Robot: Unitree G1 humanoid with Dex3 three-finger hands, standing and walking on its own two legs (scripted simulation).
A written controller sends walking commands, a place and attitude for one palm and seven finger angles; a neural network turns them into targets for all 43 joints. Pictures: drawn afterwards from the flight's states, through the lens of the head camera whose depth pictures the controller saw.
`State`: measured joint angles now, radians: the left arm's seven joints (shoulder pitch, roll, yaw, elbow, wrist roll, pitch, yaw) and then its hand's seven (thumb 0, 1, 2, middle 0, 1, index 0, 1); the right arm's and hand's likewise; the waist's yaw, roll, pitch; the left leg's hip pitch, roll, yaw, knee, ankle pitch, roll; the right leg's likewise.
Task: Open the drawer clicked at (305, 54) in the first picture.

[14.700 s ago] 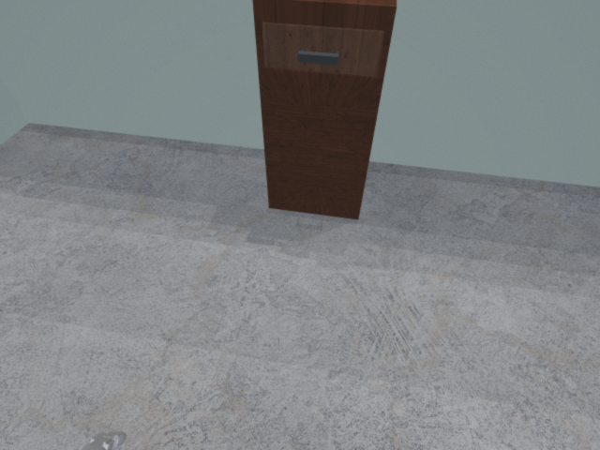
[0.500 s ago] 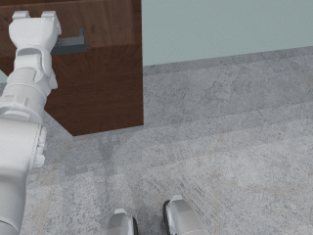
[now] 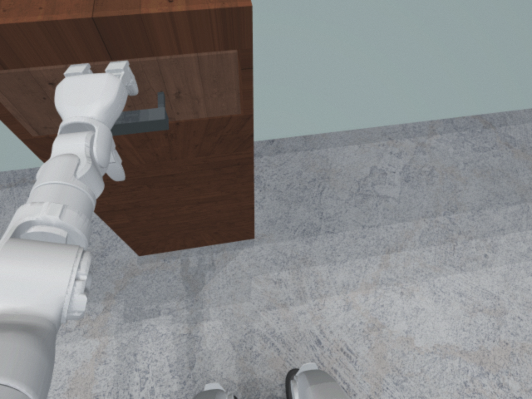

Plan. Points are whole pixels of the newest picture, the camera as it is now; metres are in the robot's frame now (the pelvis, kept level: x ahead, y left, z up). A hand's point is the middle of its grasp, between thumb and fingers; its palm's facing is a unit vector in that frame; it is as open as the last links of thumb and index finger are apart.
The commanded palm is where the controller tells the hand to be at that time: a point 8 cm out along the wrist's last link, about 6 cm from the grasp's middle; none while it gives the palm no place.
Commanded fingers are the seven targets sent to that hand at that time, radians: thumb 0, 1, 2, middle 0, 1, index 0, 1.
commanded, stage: lift the fingers back up to retry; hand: left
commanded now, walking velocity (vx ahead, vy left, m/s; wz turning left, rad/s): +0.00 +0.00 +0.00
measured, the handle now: (127, 112) +0.58 +0.18 +0.03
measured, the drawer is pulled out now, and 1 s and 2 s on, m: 0.00 0.00 0.00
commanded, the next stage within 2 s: re-aim the fingers above the handle in 0.34 s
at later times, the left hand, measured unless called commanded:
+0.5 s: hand (95, 115) +0.53 +0.21 +0.08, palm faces -0.04 +0.00 -1.00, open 13.8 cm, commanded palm +0.51 +0.21 +0.13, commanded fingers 0.00 -0.50 0.30 -0.30 -1.20 -0.30 -1.20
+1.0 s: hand (104, 109) +0.53 +0.19 +0.09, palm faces -0.01 +0.00 -1.00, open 13.8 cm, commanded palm +0.51 +0.19 +0.14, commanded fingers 0.00 -0.50 0.30 -0.30 -1.20 -0.30 -1.20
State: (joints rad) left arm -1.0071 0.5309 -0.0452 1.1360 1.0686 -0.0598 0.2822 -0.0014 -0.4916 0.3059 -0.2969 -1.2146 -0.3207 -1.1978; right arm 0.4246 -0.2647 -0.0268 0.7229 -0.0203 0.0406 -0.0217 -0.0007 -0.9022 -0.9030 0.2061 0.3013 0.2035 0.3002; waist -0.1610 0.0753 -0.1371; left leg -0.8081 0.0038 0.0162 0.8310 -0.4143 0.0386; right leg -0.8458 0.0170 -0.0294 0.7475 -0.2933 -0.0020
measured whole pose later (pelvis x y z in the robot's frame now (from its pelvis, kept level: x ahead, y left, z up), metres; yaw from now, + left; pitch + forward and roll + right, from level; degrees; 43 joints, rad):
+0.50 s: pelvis +0.03 +0.00 +0.02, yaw +0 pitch +19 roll -1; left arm -0.95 0.48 -0.07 1.11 1.07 0.01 0.26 0.00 -0.49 0.31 -0.32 -1.20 -0.33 -1.20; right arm 0.35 -0.26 -0.05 0.71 -0.01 0.07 -0.01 0.00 -0.90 -0.90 0.21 0.30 0.20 0.30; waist -0.11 0.06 -0.12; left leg -0.62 -0.01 0.03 0.67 -0.39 0.04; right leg -0.67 0.01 -0.02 0.62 -0.28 0.00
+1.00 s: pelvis +0.02 +0.00 +0.02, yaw +0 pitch +18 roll -1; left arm -0.97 0.47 -0.07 1.12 1.08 0.01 0.28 0.00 -0.49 0.31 -0.32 -1.20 -0.33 -1.20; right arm 0.38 -0.26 -0.05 0.74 -0.01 0.07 -0.01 0.00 -0.90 -0.90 0.21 0.30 0.20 0.30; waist -0.12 0.07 -0.12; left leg -0.61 0.00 0.03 0.66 -0.37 0.03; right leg -0.67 0.01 -0.01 0.62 -0.27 0.00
